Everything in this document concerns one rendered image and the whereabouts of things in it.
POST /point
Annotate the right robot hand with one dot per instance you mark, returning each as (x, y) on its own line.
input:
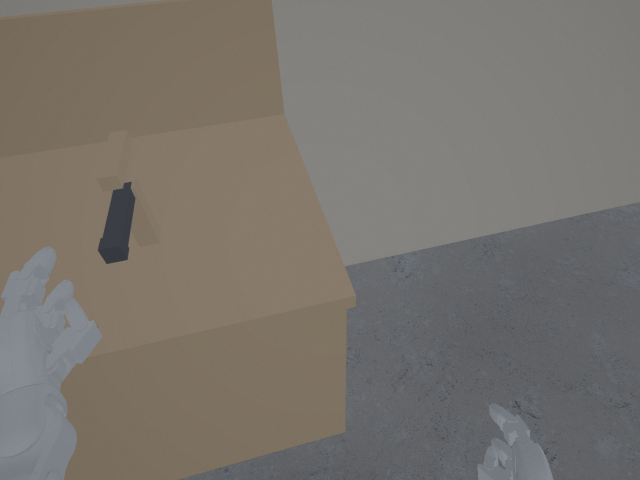
(524, 461)

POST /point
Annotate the tap lever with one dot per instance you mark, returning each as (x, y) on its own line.
(113, 247)

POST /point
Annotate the counter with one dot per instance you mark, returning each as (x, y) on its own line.
(224, 333)

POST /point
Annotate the left robot hand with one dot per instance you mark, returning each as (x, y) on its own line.
(29, 331)

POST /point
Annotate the left robot forearm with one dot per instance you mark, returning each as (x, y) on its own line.
(36, 439)

